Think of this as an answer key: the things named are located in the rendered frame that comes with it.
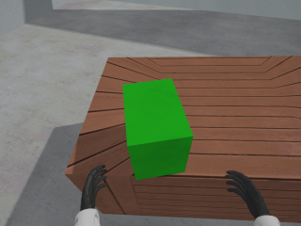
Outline right robot forearm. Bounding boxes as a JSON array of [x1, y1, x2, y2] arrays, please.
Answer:
[[253, 215, 280, 226]]

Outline pedestal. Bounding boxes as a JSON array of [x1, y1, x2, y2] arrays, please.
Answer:
[[65, 56, 301, 223]]

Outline robot right hand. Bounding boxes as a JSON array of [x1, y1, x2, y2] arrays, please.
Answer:
[[225, 170, 271, 219]]

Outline robot left hand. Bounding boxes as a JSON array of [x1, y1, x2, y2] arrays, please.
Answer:
[[80, 165, 107, 211]]

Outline carton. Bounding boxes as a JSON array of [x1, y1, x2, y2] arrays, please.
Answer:
[[122, 78, 194, 180]]

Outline left robot forearm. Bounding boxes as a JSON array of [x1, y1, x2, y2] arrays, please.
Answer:
[[74, 208, 101, 226]]

